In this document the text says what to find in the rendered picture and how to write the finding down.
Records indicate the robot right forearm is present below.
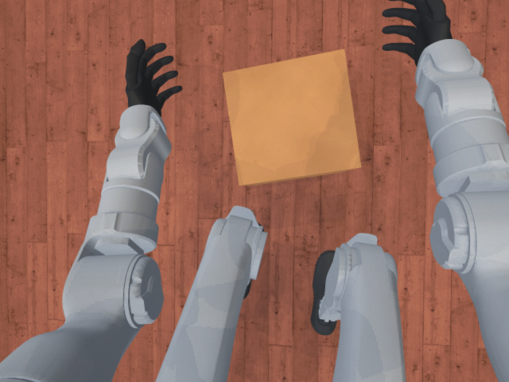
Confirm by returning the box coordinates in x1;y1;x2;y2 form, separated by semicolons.
415;39;509;198

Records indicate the robot left forearm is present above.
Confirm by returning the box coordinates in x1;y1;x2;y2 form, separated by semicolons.
62;104;172;316

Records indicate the robot right hand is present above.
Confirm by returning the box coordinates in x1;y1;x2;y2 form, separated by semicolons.
382;0;453;66

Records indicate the right robot upper arm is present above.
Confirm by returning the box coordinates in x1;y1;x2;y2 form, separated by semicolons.
429;190;509;382

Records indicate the robot right foot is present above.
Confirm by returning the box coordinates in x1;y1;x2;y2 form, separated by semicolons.
311;251;337;335

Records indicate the carton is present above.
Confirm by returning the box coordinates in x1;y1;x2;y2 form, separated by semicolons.
223;49;361;185

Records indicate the robot left thigh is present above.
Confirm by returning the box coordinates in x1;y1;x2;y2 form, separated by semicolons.
155;215;268;382

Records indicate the left robot upper arm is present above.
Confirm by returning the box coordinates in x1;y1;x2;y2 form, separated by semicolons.
0;254;164;382

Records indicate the robot left hand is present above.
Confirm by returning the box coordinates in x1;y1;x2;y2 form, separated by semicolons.
125;39;182;116

